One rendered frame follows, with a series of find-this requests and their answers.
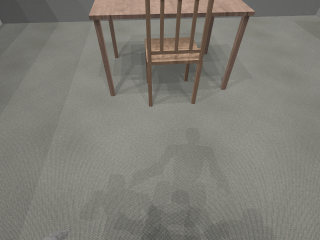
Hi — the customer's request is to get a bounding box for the table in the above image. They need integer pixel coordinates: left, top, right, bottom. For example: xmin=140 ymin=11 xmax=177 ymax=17
xmin=89 ymin=0 xmax=255 ymax=97

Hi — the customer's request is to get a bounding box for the chair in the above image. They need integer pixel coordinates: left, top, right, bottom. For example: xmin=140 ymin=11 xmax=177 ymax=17
xmin=144 ymin=0 xmax=214 ymax=107

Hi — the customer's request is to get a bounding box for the robot left hand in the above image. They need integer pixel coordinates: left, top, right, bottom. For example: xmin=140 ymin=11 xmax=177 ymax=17
xmin=44 ymin=230 xmax=69 ymax=240

